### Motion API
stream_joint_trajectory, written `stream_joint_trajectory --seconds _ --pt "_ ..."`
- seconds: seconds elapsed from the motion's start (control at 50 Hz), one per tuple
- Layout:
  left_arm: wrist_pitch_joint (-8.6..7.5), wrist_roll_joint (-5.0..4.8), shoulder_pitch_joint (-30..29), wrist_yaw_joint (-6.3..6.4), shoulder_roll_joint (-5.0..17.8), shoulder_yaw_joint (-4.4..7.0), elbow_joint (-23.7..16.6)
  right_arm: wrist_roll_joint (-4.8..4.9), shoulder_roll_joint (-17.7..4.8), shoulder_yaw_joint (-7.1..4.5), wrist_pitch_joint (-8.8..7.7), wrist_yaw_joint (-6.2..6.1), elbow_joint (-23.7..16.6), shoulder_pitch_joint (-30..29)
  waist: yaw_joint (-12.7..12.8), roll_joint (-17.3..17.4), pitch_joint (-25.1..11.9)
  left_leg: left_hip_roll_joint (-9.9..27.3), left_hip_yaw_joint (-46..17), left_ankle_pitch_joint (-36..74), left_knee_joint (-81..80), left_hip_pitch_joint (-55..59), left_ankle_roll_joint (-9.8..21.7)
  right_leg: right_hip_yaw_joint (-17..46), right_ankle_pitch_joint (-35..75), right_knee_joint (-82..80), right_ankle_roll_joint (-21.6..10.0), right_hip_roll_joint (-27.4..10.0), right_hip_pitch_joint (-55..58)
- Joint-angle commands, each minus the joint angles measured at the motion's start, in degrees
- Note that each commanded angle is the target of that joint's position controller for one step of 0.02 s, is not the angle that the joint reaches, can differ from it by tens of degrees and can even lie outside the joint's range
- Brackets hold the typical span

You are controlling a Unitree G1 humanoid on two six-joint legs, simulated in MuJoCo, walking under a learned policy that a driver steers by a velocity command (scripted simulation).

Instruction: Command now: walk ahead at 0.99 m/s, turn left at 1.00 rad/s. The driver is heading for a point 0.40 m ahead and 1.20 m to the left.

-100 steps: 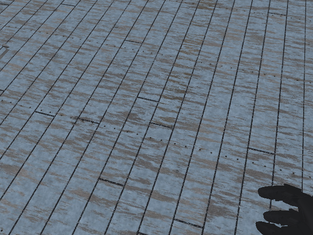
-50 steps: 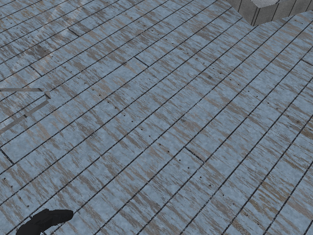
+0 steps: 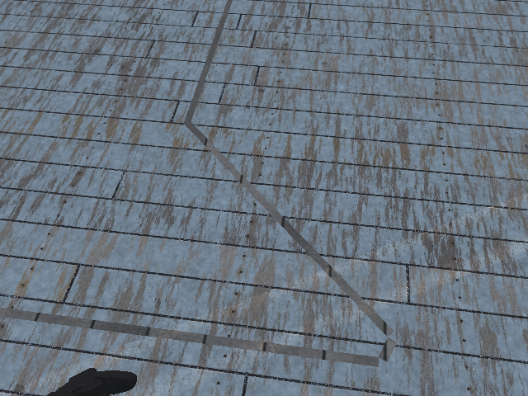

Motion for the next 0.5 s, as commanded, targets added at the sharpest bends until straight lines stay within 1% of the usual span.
stream_joint_trajectory --seconds 0.02,0.04,0.06,0.08,0.1,0.12,0.14,0.16,0.18,0.2,0.22,0.24,0.26,0.28,0.3,0.32,0.34,0.36,0.38,0.4,0.42,0.44,0.46,0.48,0.5 --pt "-0.31 -1.32 -4.03 -0.56 4.01 0.69 -4.44 0.45 -8.63 -2.34 -2.33 0.53 -4.74 -5.95 1.6 1.7 4.26 11.18 -13.18 27.51 -11.4 -21.19 5.52 -5.65 16.44 -13.31 -0.78 5.29 18.46" --pt "-0.36 -1.67 -4.69 -0.45 4.56 0.82 -4.51 0.85 -9.27 -2.57 -2.38 0.68 -4.16 -4.99 0.78 2.25 3.1 12.15 -13.91 31.61 -10.9 -18.59 4.74 -5.73 18.78 -15.95 -1.59 6.38 20.93" --pt "-0.41 -1.86 -4.89 -0.2 5.51 1.09 -4.6 1.04 -9.87 -2.76 -2.32 0.64 -3.75 -4.41 0.48 2.55 2.02 12.88 -14.55 36.02 -8.97 -15.02 3.78 -5.44 18.78 -18.71 -2.35 7.35 22.79" --pt "-0.48 -1.84 -2.9 0.23 7.06 1.65 -4.01 1.09 -10.53 -2.95 -2.23 0.44 -3.47 -4.27 1.37 2.29 -0.05 12.89 -14.84 43.46 -4.5 -11.11 2.33 -4.93 16.93 -21.3 -3.02 8.78 26.16" --pt "-0.6 -1.9 2.08 0.87 9.47 2.64 -2.57 0.89 -11.9 -3.24 -2.13 0.29 -3.17 -4.16 3.64 1.9 -4.29 12.77 -14.85 51.54 3.19 -8.03 0.73 -4.68 12.81 -21.7 -3.63 10.59 32.34" --pt "-0.84 -2.15 11.84 1.72 11.83 3.93 -0.43 0.59 -14.03 -3.67 -2.09 0.44 -3.4 -6.51 9.94 1.58 -9.45 12.19 -14.14 53.08 16.1 -10.04 -0.83 -4.58 8.91 -22.28 -4.06 10.64 43.4" --pt "-0.88 -1.72 24.4 3.01 14.96 5.48 2.44 -0.01 -12.41 -3.22 -2.65 0.7 -4.05 -9.6 16.71 1.1 -15.05 9.69 -11.95 46.97 31.78 -17.52 -2.11 -2.59 2.32 -20.46 -4.78 6.78 57.45" --pt "-1.27 0.67 32.12 3.87 18.63 6.57 4.09 0.4 -1.98 -0.68 -3.16 0.36 -6.4 -9.66 16.62 -13.36 -20.69 3.94 -6.45 -0.43 54.14 -31.1 -2.75 16.34 -17.68 -25.53 -7.36 -9.78 69.14" --pt "-1.21 0.93 24.41 2.95 20.0 6.89 2.87 2.05 -2.26 0.36 -2.84 0.03 -9.53 -4.95 9.08 -24.74 -25.03 4.31 -2.11 -7.85 62.46 -39.89 -3.01 45.54 -25.6 -38.67 -10.77 -18.91 67.3" --pt "-0.94 0.36 16.01 2.57 13.56 6.11 1.25 0.2 -5.72 0.03 -1.73 -0.33 -7.46 -8.12 8.13 -14.38 -15.4 9.97 -0.5 -1.19 63.28 -42.66 -2.79 40.16 -33.24 -40.12 -11.48 -16.04 58.17" --pt "-0.75 -0.12 12.98 2.28 9.4 5.1 1.6 -0.74 -6.21 -0.08 -0.88 0.45 -7.17 -10.86 7.39 -7.34 -8.74 12.79 1.27 2.37 61.02 -42.37 -3.2 30.08 -27.24 -39.44 -11.49 -13.64 50.27" --pt "-0.81 0.13 13.83 1.98 7.76 4.68 3.08 -1.33 -5.11 0.03 -0.19 1.29 -6.99 -13.09 7.05 -2.91 -4.64 14.68 1.91 2.88 59.4 -41.53 -3.6 22.1 -16.0 -39.23 -10.69 -11.69 45.15" --pt "-1.07 -0.17 14.67 2.15 7.03 4.34 5.12 -1.6 -3.43 0.28 0.62 2.25 -8.11 -14.29 5.8 -3.05 -2.73 15.79 2.12 2.3 58.77 -41.33 -3.92 16.58 -13.43 -40.79 -10.29 -10.13 41.05" --pt "-1.66 -0.65 15.32 1.77 6.12 4.09 6.94 -1.49 -1.75 0.78 1.59 3.09 -9.1 -15.09 4.53 -4.52 -0.36 17.13 2.29 2.06 58.0 -41.04 -4.34 11.98 -9.88 -42.26 -9.55 -9.73 37.31" --pt "-2.39 -1.39 15.77 1.18 5.28 3.84 8.43 -1.36 -0.45 1.17 2.35 3.63 -10.53 -16.95 3.67 -4.86 1.02 18.19 2.43 2.57 57.3 -42.49 -4.39 7.82 -5.63 -43.6 -8.78 -9.57 36.32" --pt "-3.02 -1.97 16.04 0.71 4.79 3.71 9.5 -1.31 0.37 1.55 2.8 3.98 -11.91 -18.95 3.12 -4.72 2.48 18.83 2.79 4.53 56.11 -43.69 -4.49 3.12 0.7 -44.59 -8.27 -9.38 35.41" --pt "-3.52 -2.15 15.04 0.44 4.92 3.74 9.81 -1.29 0.46 1.77 3.01 4.29 -13.2 -20.64 2.19 -4.78 2.74 18.95 3.47 7.37 53.82 -43.26 -4.51 -1.71 4.98 -45.79 -7.46 -8.55 34.22" --pt "-3.96 -2.12 13.78 0.37 5.1 3.77 10.1 -1.21 0.44 1.93 3.13 4.56 -14.24 -21.95 1.16 -5.35 3.26 19.02 4.27 10.6 51.12 -42.42 -4.52 -6.39 8.63 -46.94 -6.98 -7.36 32.74" --pt "-4.28 -1.93 12.64 0.43 5.4 3.81 10.3 -1.01 0.13 2.04 3.21 4.75 -15.09 -23.35 0.26 -5.41 4.36 18.9 5.34 13.31 47.28 -41.75 -4.44 -10.52 12.28 -47.83 -6.79 -6.14 31.87" --pt "-4.41 -1.8 12.42 0.57 5.8 3.91 10.69 -0.86 -0.37 2.11 3.3 4.99 -15.76 -25.46 0.17 -4.4 5.77 18.34 7.44 15.22 42.4 -41.16 -4.09 -14.17 15.53 -49.08 -6.56 -4.84 31.9" --pt "-4.53 -1.88 13.61 0.75 6.84 4.12 11.39 -1.0 -0.43 2.3 3.23 5.5 -16.49 -27.58 0.65 -3.63 6.53 17.97 10.17 17.52 36.34 -39.2 -3.31 -16.79 17.69 -50.38 -6.32 -4.07 32.57" --pt "-4.47 -1.91 15.26 0.99 7.32 4.23 12.29 -1.19 -0.3 2.47 3.06 5.88 -16.7 -29.77 1.48 -2.07 7.54 16.85 13.2 18.47 31.74 -37.32 -2.31 -19.39 23.18 -50.85 -6.28 -2.93 34.04" --pt "-4.27 -1.83 16.43 1.21 8.58 4.46 12.82 -1.23 0.21 2.7 2.85 6.06 -16.87 -30.73 1.47 -1.92 7.84 15.56 15.32 18.45 27.59 -34.58 -1.17 -21.28 31.57 -50.19 -6.14 -2.98 35.78" --pt "-4.02 -1.86 17.34 1.46 10.11 4.7 12.8 -1.05 -0.13 2.51 2.64 6.01 -16.32 -30.12 0.84 -2.53 6.08 13.65 17.21 18.38 25.41 -30.93 -0.16 -22.07 45.76 -47.41 -5.95 -3.46 38.69" --pt "-3.38 -1.98 18.35 1.77 11.49 4.98 12.72 -0.83 -1.17 2.05 2.47 5.56 -15.21 -28.05 -0.33 -3.44 3.74 10.95 19.15 16.4 24.87 -28.2 0.51 -22.5 60.85 -42.88 -5.93 -3.79 42.69"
